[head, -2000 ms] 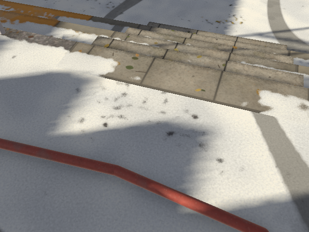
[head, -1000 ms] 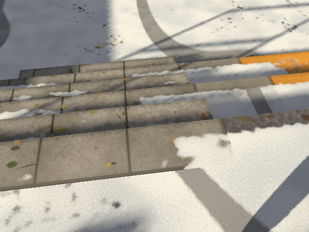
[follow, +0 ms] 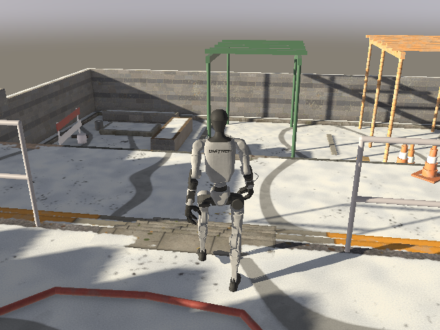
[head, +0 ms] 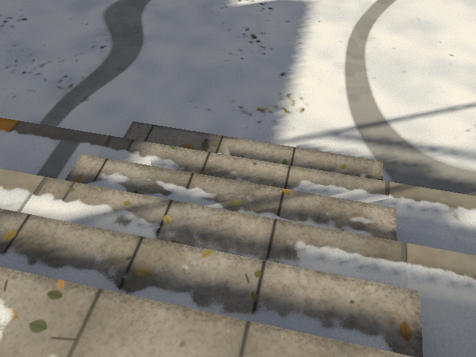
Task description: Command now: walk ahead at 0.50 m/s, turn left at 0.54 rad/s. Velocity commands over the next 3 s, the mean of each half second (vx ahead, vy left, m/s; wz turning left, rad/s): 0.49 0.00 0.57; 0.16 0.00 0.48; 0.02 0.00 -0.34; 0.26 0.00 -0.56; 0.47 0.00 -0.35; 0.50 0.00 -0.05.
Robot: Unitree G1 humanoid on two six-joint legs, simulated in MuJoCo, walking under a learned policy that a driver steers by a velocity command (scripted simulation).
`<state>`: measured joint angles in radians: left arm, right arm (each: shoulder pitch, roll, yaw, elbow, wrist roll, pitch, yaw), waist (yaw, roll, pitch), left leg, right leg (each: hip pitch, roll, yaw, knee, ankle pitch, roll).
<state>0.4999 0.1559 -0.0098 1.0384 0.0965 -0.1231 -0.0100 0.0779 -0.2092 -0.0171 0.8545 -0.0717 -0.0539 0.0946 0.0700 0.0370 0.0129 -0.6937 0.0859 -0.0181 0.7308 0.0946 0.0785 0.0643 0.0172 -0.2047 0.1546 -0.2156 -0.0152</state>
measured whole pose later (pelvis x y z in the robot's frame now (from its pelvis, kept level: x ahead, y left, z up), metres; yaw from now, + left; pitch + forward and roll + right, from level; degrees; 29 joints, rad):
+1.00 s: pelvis +0.37 +0.11 +0.00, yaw +32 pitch +2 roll -2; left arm 0.19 0.28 0.06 0.78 0.01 -0.08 -0.02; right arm 0.17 -0.25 -0.04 0.69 -0.01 -0.06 0.07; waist 0.05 0.01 0.01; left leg -0.29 0.03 0.04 0.49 -0.22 0.03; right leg -0.29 -0.08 -0.15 0.46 -0.25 0.03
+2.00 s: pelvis +0.51 +0.11 -0.02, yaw +0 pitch +3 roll +2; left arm 0.36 0.25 0.05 0.69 0.06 -0.09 -0.08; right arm 0.26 -0.23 0.03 0.67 -0.07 -0.11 0.01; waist 0.03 -0.03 -0.04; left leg -0.29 -0.06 0.04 0.55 -0.30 0.06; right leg -0.35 0.14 0.25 0.87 -0.47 -0.09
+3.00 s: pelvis +1.04 +0.08 -0.30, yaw -10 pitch +1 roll +0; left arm 0.44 0.21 -0.02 0.96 0.07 -0.08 -0.08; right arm 0.29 -0.25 -0.02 0.92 -0.10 -0.07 0.07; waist 0.00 -0.02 -0.02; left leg -0.36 -0.04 0.09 0.63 -0.29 0.08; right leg -0.59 0.01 0.08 1.72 -0.50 -0.04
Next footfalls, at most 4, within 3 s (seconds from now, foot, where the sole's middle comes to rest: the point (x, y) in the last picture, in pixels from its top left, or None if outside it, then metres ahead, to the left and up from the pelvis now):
0.18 left None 0.26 0.17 -0.78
0.58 right None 0.51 0.02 -0.78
0.96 left None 0.36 0.23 -0.78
1.40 right None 0.49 0.01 -0.78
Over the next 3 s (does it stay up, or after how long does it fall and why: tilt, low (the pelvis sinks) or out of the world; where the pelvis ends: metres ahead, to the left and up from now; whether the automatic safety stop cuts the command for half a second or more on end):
stays up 1.04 0.08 -0.30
